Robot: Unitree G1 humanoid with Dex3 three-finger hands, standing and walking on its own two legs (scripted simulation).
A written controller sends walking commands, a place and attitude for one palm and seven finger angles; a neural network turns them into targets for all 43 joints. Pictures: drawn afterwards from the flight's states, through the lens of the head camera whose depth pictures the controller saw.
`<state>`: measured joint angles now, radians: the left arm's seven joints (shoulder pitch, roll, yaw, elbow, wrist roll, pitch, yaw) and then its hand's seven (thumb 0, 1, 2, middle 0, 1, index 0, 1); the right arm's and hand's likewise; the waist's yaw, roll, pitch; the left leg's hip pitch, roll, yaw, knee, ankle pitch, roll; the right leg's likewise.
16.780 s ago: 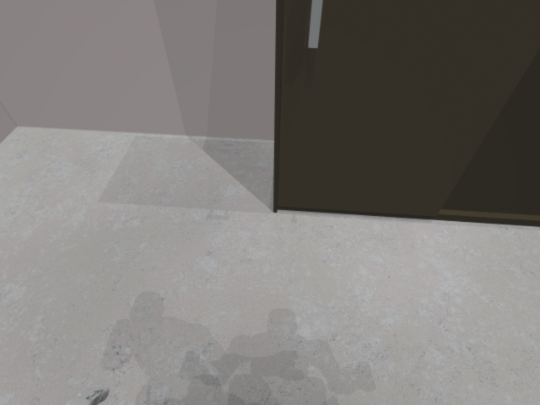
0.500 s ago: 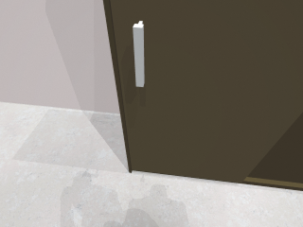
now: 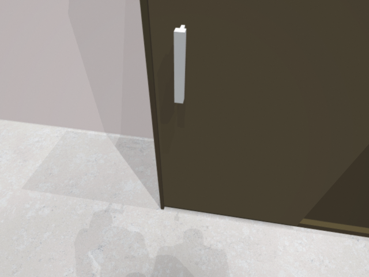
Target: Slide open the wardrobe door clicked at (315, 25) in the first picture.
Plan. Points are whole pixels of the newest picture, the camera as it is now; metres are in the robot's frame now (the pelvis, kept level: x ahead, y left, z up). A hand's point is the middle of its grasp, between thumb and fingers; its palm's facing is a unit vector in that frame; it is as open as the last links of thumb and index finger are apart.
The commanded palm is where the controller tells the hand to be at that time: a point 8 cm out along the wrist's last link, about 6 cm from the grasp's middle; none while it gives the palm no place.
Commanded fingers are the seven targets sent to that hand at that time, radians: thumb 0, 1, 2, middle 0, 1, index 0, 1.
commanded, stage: look again from close up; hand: left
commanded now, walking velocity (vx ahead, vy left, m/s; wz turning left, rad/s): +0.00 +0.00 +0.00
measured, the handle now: (180, 65) +0.63 +0.05 +0.17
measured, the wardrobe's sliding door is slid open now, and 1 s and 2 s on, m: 0.00 0.00 0.00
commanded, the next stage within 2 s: none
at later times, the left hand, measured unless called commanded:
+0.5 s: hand out of the picture -0.04 +0.16 -0.18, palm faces +0.07 -0.99 -0.15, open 7.3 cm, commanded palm none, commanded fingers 0.00 0.90 0.90 -0.20 -0.30 -0.20 -0.30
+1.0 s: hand out of the picture -0.06 +0.19 -0.17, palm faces +0.08 -0.98 -0.17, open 7.3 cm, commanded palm none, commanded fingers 0.00 0.90 0.90 -0.20 -0.30 -0.20 -0.30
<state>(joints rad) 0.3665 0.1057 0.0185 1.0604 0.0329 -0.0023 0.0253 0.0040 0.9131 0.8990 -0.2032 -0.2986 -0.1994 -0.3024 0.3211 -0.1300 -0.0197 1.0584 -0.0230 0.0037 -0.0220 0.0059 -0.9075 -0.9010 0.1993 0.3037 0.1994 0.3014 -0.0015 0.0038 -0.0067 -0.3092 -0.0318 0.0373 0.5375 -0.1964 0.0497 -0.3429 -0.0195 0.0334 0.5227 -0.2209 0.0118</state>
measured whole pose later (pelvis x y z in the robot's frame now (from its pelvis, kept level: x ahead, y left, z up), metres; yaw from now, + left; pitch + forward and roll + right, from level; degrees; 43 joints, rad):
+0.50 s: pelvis -0.02 +0.00 +0.00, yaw +1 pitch -3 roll -1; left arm 0.37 0.11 0.02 1.06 0.03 0.01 0.02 0.00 0.91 0.90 -0.20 -0.30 -0.20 -0.30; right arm 0.32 -0.14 -0.02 1.06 -0.02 0.01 -0.02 0.00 -0.90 -0.90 0.20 0.30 0.20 0.30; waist 0.00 0.00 0.01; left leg -0.33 -0.04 0.03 0.54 -0.22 0.05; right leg -0.36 0.00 0.06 0.53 -0.25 0.01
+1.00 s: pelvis -0.09 +0.01 +0.00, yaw -1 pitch -3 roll +0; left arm 0.31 0.14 0.06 1.01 0.03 0.03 0.02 0.01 0.92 0.90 -0.20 -0.30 -0.20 -0.30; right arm 0.36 -0.13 -0.02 1.05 -0.03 0.01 -0.03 0.00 -0.90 -0.90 0.20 0.30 0.20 0.30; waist 0.00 -0.01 -0.03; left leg -0.29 -0.04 0.05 0.56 -0.22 0.07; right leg -0.46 -0.01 0.02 0.93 -0.36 0.01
